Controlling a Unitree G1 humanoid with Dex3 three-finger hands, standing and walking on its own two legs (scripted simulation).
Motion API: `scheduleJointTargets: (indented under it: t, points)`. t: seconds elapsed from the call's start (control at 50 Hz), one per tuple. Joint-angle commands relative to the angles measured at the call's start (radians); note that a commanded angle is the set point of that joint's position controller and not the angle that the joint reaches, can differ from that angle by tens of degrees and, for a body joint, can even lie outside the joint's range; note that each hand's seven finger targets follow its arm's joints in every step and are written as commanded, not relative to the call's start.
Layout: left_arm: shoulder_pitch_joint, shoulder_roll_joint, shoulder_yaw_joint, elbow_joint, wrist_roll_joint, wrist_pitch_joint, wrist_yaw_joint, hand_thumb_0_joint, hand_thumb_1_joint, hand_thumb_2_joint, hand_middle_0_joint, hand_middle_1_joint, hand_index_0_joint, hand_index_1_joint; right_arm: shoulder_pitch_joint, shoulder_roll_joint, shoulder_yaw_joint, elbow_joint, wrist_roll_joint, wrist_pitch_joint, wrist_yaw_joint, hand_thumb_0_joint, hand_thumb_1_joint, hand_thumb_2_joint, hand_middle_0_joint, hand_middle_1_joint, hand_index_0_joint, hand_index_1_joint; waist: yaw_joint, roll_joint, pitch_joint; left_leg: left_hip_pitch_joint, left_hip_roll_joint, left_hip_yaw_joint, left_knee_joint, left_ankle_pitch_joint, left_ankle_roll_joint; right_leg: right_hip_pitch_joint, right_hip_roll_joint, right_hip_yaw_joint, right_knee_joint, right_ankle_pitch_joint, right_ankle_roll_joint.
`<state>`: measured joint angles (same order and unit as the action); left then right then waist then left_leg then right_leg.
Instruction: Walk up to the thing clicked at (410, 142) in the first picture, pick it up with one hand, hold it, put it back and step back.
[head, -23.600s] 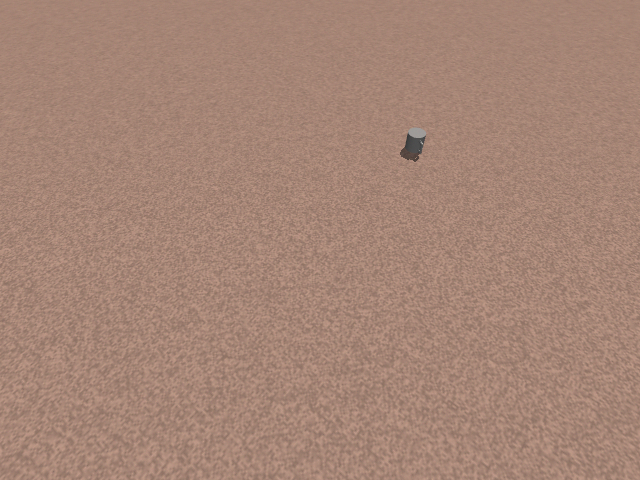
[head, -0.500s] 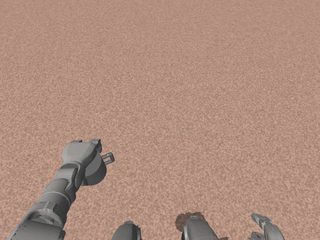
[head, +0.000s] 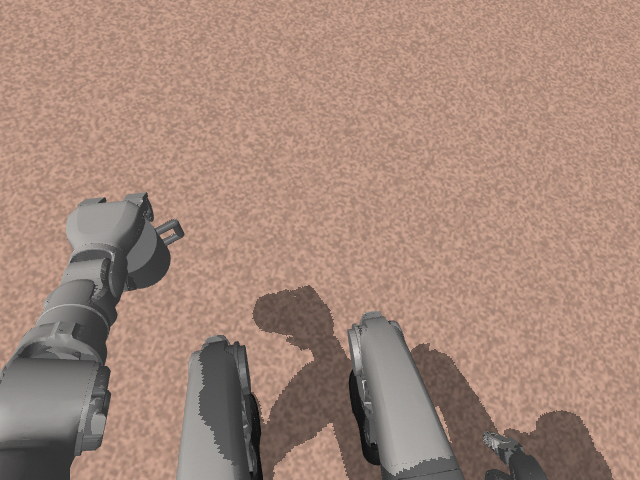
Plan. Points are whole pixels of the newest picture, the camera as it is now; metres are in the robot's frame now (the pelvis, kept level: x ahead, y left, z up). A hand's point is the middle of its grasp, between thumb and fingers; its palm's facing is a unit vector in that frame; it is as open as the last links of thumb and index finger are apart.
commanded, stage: crouch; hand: left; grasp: from above
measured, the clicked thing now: (142, 246) +0.45 +0.22 -0.17
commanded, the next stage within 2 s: lower in 1.10 s
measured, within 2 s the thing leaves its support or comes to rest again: neither
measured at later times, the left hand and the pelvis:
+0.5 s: hand (144, 259) +0.46 +0.25 -0.26, palm faces -0.45 -0.01 -0.89, open 11.6 cm; pelvis -0.01 -0.01 -0.11, yaw -1 degrees
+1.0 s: hand (153, 259) +0.47 +0.25 -0.32, palm faces -0.46 -0.02 -0.89, open 11.6 cm; pelvis -0.02 +0.00 -0.17, yaw -3 degrees
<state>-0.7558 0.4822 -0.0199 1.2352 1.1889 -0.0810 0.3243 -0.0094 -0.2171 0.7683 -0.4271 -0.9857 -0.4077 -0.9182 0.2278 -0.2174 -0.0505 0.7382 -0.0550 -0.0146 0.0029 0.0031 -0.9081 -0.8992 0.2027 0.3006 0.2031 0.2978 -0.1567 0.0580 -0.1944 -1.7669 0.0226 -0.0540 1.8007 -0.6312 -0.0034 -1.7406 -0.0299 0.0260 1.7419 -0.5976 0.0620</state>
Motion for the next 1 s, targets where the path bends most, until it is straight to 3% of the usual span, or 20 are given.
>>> scheduleJointTargets:
  t: [0.0,0.08,0.1,0.16,0.22,0.42,0.44,0.46,0.52,0.58,0.62,0.64,0.66,0.72,0.74,0.84,0.9,0.96,0.98]
  points:
    - [-0.398,0.297,0.07,-0.151,0.016,-0.022,0.053,0.0,0.492,1.064,-0.763,-1.165,-0.823,-1.104,0.124,-0.233,-0.07,-0.057,-0.013,-0.039,0.002,0.0,-0.9,-0.898,0.2,0.299,0.2,0.299,-0.015,0.112,-0.595,0.369,-0.028,-0.012,-0.183,0.077,0.005,0.156,0.035,-0.103,-0.105,0.067,-0.101]
    - [-0.406,0.294,0.074,-0.131,0.026,-0.027,0.062,0.0,0.493,1.078,-0.77,-1.165,-0.828,-1.108,0.134,-0.246,-0.064,-0.042,-0.025,-0.049,0.024,0.0,-0.902,-0.899,0.2,0.299,0.2,0.299,-0.029,0.164,-0.634,0.376,-0.024,-0.016,-0.116,0.127,-0.002,0.088,0.027,-0.115,-0.029,0.106,-0.101]
    - [-0.458,0.294,0.071,-0.187,0.018,-0.032,0.065,0.0,0.468,1.08,-0.756,-1.159,-0.809,-1.105,0.129,-0.24,-0.065,-0.043,-0.027,-0.051,0.028,0.0,-0.901,-0.9,0.2,0.299,0.2,0.299,-0.029,0.186,-0.674,0.369,-0.029,0.0,-0.09,0.133,0.002,0.099,0.03,-0.112,-0.02,0.118,-0.102]
    - [-0.446,0.297,0.074,-0.142,0.016,-0.027,0.067,0.0,0.467,1.119,-0.765,-1.175,-0.814,-1.126,0.142,-0.238,-0.059,-0.033,-0.035,-0.054,0.04,0.0,-0.907,-0.902,0.2,0.299,0.2,0.299,-0.044,0.17,-0.669,0.316,-0.03,0.014,-0.036,0.164,0.006,0.098,0.03,-0.114,0.015,0.15,-0.098]
    - [-0.494,0.331,0.087,-0.168,0.017,-0.028,0.062,0.0,0.478,1.149,-0.781,-1.172,-0.823,-1.13,0.144,-0.247,-0.061,-0.03,-0.039,-0.052,0.046,0.0,-0.907,-0.902,0.2,0.299,0.2,0.299,-0.044,0.201,-0.704,0.298,-0.031,0.022,0.007,0.189,0.008,0.083,0.031,-0.117,0.053,0.173,-0.098]
    - [-0.492,0.372,0.098,-0.064,0.025,-0.038,0.044,0.0,0.506,1.102,-0.794,-1.172,-0.843,-1.121,0.144,-0.259,-0.048,-0.033,-0.048,-0.036,0.07,0.0,-0.911,-0.903,0.2,0.299,0.2,0.299,-0.061,0.171,-0.625,0.165,-0.031,0.035,0.125,0.191,0.016,0.021,0.036,-0.126,0.143,0.181,-0.092]
    - [-0.47,0.346,0.084,-0.042,0.02,-0.04,0.04,0.0,0.506,1.102,-0.801,-1.159,-0.848,-1.111,0.139,-0.253,-0.047,-0.034,-0.051,-0.034,0.075,0.0,-0.911,-0.903,0.2,0.299,0.2,0.299,-0.068,0.156,-0.608,0.149,-0.03,0.037,0.137,0.182,0.017,0.017,0.04,-0.126,0.145,0.175,-0.091]
    - [-0.541,0.403,0.101,-0.088,0.025,-0.049,0.04,0.0,0.48,1.106,-0.785,-1.155,-0.829,-1.11,0.134,-0.262,-0.046,-0.03,-0.048,-0.033,0.075,0.0,-0.911,-0.903,0.2,0.3,0.2,0.299,-0.062,0.168,-0.631,0.127,-0.031,0.042,0.151,0.17,0.022,0.014,0.043,-0.123,0.153,0.169,-0.091]
    - [-0.521,0.398,0.099,-0.041,0.028,-0.058,0.039,0.0,0.487,1.093,-0.787,-1.152,-0.833,-1.105,0.128,-0.259,-0.042,-0.031,-0.055,-0.032,0.083,0.0,-0.912,-0.903,0.2,0.3,0.2,0.3,-0.066,0.183,-0.597,0.113,-0.031,0.042,0.162,0.131,0.018,-0.021,0.044,-0.129,0.174,0.126,-0.095]
    - [-0.571,0.445,0.116,-0.041,0.035,-0.073,0.042,0.0,0.483,1.077,-0.783,-1.142,-0.828,-1.094,0.131,-0.267,-0.035,-0.026,-0.058,-0.03,0.085,0.0,-0.911,-0.903,0.2,0.3,0.2,0.3,-0.067,0.182,-0.622,0.081,-0.032,0.046,0.194,0.128,0.022,-0.02,0.046,-0.129,0.196,0.128,-0.094]
    - [-0.552,0.42,0.108,0.006,0.041,-0.077,0.043,0.0,0.479,1.081,-0.778,-1.149,-0.824,-1.102,0.137,-0.268,-0.027,-0.028,-0.062,-0.031,0.091,0.0,-0.911,-0.903,0.2,0.3,0.2,0.3,-0.083,0.182,-0.583,0.055,-0.034,0.041,0.201,0.119,0.021,-0.051,0.044,-0.136,0.213,0.118,-0.093]
    - [-0.588,0.444,0.112,-0.026,0.041,-0.086,0.047,0.0,0.478,1.066,-0.776,-1.137,-0.822,-1.089,0.128,-0.267,-0.029,-0.026,-0.061,-0.03,0.092,0.0,-0.909,-0.902,0.2,0.3,0.2,0.3,-0.071,0.202,-0.612,0.06,-0.034,0.043,0.203,0.115,0.02,-0.047,0.05,-0.139,0.22,0.111,-0.098]
    - [-0.558,0.432,0.111,0.03,0.049,-0.082,0.049,0.0,0.477,1.089,-0.78,-1.143,-0.824,-1.098,0.141,-0.272,-0.025,-0.019,-0.064,-0.03,0.092,0.0,-0.911,-0.902,0.2,0.3,0.2,0.3,-0.081,0.186,-0.592,0.063,-0.035,0.039,0.21,0.119,0.019,-0.063,0.046,-0.141,0.227,0.116,-0.096]
    - [-0.609,0.461,0.118,0.018,0.048,-0.093,0.053,0.0,0.486,1.071,-0.781,-1.134,-0.826,-1.087,0.136,-0.278,-0.021,-0.019,-0.067,-0.03,0.097,0.0,-0.908,-0.902,0.2,0.3,0.2,0.3,-0.089,0.2,-0.598,0.039,-0.035,0.036,0.225,0.096,0.021,-0.083,0.049,-0.147,0.249,0.096,-0.098]
    - [-0.565,0.435,0.102,0.07,0.057,-0.092,0.052,0.0,0.48,1.077,-0.78,-1.14,-0.824,-1.094,0.139,-0.275,-0.016,-0.017,-0.069,-0.03,0.097,0.0,-0.91,-0.902,0.2,0.3,0.2,0.3,-0.092,0.187,-0.568,0.031,-0.037,0.04,0.233,0.097,0.021,-0.087,0.049,-0.147,0.247,0.098,-0.097]
    - [-0.633,0.486,0.118,0.046,0.062,-0.1,0.067,0.0,0.487,1.071,-0.782,-1.139,-0.826,-1.093,0.144,-0.286,-0.002,-0.013,-0.071,-0.031,0.101,0.0,-0.909,-0.902,0.2,0.3,0.2,0.3,-0.093,0.213,-0.592,0.004,-0.038,0.038,0.261,0.095,0.024,-0.101,0.052,-0.153,0.276,0.102,-0.097]
    - [-0.626,0.466,0.105,0.089,0.064,-0.101,0.068,0.0,0.495,1.065,-0.783,-1.132,-0.827,-1.086,0.142,-0.289,0.005,-0.013,-0.074,-0.033,0.104,0.0,-0.907,-0.901,0.2,0.3,0.2,0.3,-0.11,0.208,-0.546,-0.015,-0.037,0.027,0.26,0.061,0.021,-0.145,0.052,-0.163,0.289,0.072,-0.1]
    - [-0.623,0.479,0.109,0.092,0.073,-0.1,0.075,0.0,0.482,1.042,-0.789,-1.096,-0.828,-1.055,0.148,-0.295,0.014,-0.008,-0.075,-0.033,0.103,0.0,-0.909,-0.902,0.2,0.3,0.2,0.3,-0.097,0.234,-0.551,0.006,-0.038,0.026,0.271,0.084,0.018,-0.155,0.05,-0.163,0.301,0.095,-0.101]
    - [-0.64,0.484,0.113,0.074,0.075,-0.101,0.076,0.0,0.493,1.05,-0.792,-1.105,-0.832,-1.063,0.154,-0.298,0.017,-0.012,-0.077,-0.033,0.106,0.0,-0.909,-0.902,0.2,0.3,0.2,0.3,-0.109,0.247,-0.568,0.011,-0.038,0.023,0.278,0.095,0.017,-0.155,0.049,-0.167,0.311,0.107,-0.099]
